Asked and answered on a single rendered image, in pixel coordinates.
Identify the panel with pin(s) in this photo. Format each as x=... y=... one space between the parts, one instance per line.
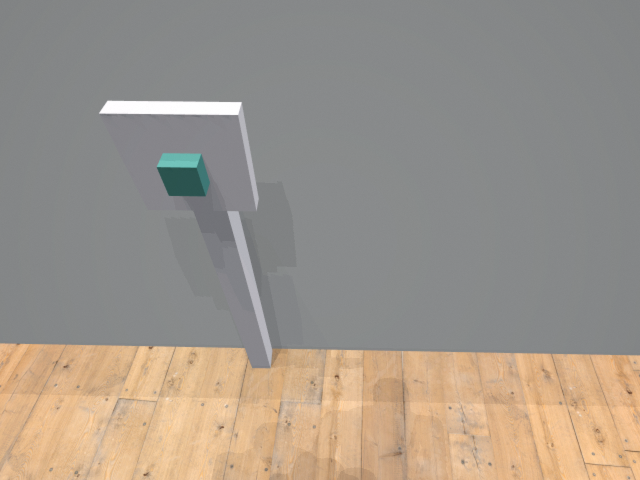
x=142 y=131

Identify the button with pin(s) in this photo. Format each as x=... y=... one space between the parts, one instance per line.
x=183 y=174

